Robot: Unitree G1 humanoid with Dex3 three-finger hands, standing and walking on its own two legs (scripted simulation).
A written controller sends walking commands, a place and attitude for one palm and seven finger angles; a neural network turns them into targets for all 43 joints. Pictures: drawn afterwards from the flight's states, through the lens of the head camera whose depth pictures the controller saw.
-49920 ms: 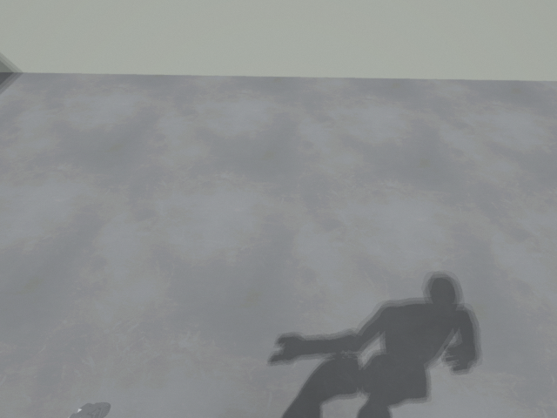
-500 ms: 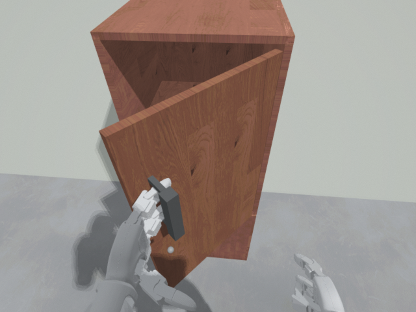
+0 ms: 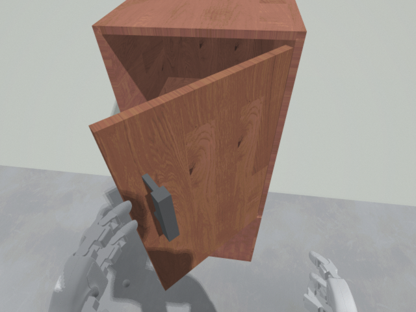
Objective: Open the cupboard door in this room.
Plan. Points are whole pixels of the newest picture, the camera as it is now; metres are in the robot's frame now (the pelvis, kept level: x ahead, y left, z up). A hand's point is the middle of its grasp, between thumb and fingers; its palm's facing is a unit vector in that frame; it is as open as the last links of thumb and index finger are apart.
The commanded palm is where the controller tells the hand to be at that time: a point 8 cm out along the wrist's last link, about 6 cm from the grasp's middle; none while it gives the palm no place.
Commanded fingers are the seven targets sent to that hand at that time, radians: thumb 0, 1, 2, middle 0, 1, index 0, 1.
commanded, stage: slide the hand sideways off the handle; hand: left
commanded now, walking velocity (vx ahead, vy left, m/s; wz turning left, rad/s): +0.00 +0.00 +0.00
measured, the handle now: (160, 207) +0.26 +0.11 +0.12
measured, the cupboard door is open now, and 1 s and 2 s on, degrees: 47 47 47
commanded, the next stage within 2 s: draw the hand back to the body in 0.16 s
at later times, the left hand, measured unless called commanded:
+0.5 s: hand (96, 286) +0.13 +0.16 +0.12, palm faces -0.04 -1.00 -0.07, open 16.3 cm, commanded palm +0.10 +0.22 +0.14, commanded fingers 0.00 -0.50 0.30 -0.15 -0.30 -0.15 -0.30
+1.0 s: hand (52, 259) +0.16 +0.22 +0.15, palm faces +0.27 -0.90 -0.33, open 14.5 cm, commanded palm +0.11 +0.27 +0.17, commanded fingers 0.00 0.13 0.57 -0.17 -0.30 -0.17 -0.30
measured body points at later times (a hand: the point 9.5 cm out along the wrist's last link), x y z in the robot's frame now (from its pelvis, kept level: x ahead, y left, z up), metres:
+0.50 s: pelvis -0.02 +0.02 +0.00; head -0.04 +0.01 +0.45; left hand +0.13 +0.22 +0.13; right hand +0.18 -0.19 -0.05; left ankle +0.01 +0.12 -0.71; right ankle -0.03 -0.08 -0.71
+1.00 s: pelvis -0.01 +0.02 +0.03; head -0.03 +0.01 +0.48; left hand +0.14 +0.27 +0.17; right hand +0.19 -0.19 -0.04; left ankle +0.01 +0.12 -0.71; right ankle -0.03 -0.08 -0.71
